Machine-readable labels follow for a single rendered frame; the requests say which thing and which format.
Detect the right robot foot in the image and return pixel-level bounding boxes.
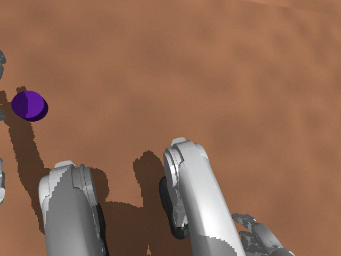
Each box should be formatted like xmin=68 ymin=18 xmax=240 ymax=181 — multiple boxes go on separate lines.
xmin=159 ymin=176 xmax=190 ymax=239

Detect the tin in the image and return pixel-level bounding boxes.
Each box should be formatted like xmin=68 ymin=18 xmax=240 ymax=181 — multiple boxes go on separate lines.
xmin=11 ymin=91 xmax=48 ymax=122

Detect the left robot foot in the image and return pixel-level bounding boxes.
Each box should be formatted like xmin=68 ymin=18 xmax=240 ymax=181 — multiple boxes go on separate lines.
xmin=96 ymin=202 xmax=110 ymax=256

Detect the right robot hand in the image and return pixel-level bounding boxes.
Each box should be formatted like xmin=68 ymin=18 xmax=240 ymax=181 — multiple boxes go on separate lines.
xmin=232 ymin=213 xmax=284 ymax=256

